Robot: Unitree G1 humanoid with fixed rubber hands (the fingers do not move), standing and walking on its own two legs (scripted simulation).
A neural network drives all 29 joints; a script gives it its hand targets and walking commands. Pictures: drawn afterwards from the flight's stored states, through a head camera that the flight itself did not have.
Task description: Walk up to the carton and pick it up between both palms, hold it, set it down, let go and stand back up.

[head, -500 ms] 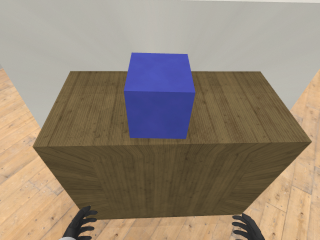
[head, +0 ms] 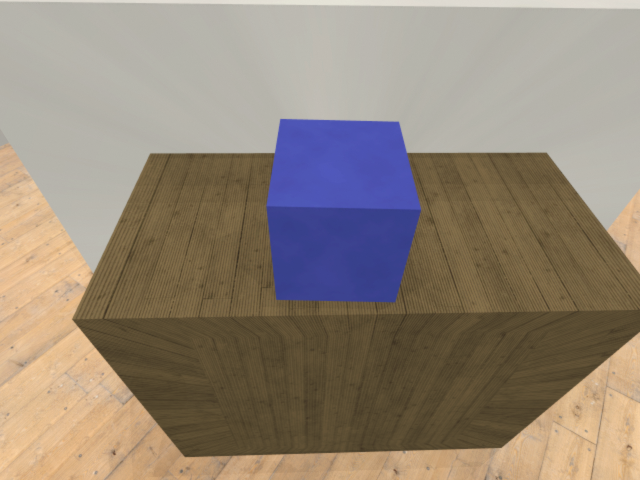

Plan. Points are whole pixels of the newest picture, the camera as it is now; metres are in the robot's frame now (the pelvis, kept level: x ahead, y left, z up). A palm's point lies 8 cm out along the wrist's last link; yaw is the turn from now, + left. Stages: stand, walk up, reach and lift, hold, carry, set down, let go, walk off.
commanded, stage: stand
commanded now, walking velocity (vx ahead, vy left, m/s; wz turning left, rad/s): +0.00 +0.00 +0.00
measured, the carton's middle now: (337, 210) +0.51 +0.00 +0.06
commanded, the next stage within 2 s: none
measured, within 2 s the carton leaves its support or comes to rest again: neither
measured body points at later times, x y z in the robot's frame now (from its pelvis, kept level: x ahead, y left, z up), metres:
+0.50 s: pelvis -0.02 +0.02 +0.00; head -0.03 +0.02 +0.45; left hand -0.06 +0.23 -0.16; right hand -0.04 -0.20 -0.15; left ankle -0.05 +0.09 -0.74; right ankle -0.02 -0.13 -0.74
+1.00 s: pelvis -0.04 +0.02 +0.00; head -0.05 +0.01 +0.45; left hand -0.10 +0.21 -0.16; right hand -0.09 -0.19 -0.16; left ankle -0.05 +0.09 -0.74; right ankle -0.02 -0.13 -0.74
